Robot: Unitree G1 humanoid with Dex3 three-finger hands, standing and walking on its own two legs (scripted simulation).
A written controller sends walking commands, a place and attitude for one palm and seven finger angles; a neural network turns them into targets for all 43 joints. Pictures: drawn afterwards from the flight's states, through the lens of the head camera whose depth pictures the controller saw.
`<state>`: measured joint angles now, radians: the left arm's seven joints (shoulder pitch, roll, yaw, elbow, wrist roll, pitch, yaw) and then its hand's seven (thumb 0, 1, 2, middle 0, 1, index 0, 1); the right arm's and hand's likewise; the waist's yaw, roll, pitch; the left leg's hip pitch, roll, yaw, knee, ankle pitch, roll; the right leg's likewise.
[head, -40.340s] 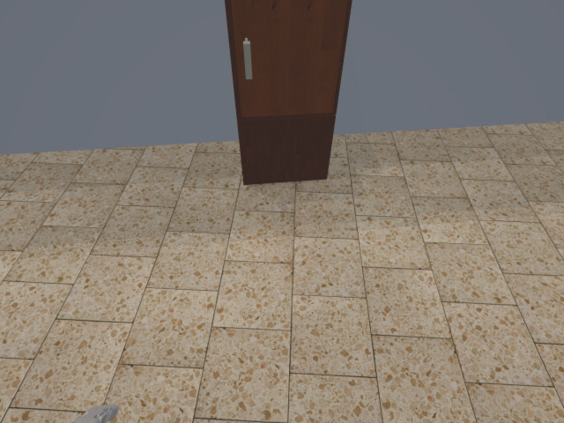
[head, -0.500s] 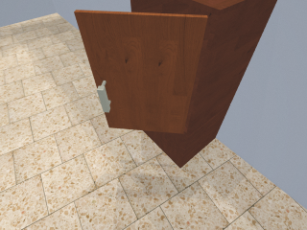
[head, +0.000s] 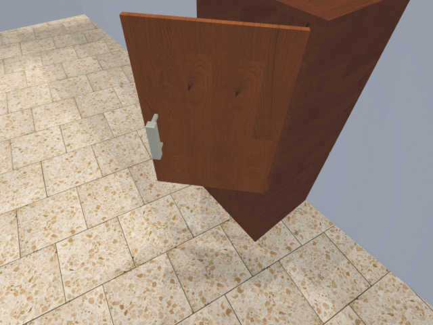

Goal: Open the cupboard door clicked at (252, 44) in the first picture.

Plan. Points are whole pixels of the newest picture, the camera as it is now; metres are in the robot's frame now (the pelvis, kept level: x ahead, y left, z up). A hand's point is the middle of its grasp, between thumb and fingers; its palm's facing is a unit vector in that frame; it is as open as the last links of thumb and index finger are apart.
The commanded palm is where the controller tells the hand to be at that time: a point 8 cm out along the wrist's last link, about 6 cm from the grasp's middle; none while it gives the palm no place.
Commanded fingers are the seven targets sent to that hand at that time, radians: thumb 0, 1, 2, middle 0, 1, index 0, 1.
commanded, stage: shuffle to correct the standing spot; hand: left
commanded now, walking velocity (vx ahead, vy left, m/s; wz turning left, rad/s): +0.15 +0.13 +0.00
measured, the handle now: (156, 136) +0.62 +0.22 -0.07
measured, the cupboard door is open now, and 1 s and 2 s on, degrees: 44 44 44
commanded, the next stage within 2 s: come to a stop and stand still in 0.06 s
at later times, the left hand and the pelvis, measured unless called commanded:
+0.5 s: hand (126, 323) +0.15 +0.20 -0.16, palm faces +0.00 -0.97 -0.25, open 7.4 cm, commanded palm none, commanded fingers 0.00 0.90 0.90 -0.20 -0.30 -0.20 -0.30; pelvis +0.06 +0.01 +0.00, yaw +0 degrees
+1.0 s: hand out of the picture +0.05 +0.23 -0.17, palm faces +0.07 -0.97 -0.22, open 7.4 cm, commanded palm none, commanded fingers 0.00 0.90 0.90 -0.20 -0.30 -0.20 -0.30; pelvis +0.03 +0.03 +0.01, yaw +1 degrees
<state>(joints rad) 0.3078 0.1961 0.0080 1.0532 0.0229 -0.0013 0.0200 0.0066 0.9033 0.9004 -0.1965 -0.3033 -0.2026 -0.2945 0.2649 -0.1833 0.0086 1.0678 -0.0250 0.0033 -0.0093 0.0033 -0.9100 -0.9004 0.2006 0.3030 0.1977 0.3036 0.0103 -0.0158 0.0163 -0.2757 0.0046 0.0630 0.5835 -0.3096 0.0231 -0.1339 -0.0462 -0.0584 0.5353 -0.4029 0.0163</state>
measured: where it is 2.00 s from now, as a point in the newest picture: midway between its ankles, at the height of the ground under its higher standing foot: outside the picture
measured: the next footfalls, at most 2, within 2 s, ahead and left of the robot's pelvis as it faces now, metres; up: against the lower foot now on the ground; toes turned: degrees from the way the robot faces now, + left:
right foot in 0.48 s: +0.13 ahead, -0.09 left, +0.00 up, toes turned -4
left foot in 0.82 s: +0.07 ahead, +0.15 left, +0.00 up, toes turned +3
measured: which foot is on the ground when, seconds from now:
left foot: down 0.00-0.52, up 0.54-0.80, down 0.82-1.00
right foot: down 0.00-0.14, up 0.16-0.46, down 0.48-0.82, up 0.84-1.00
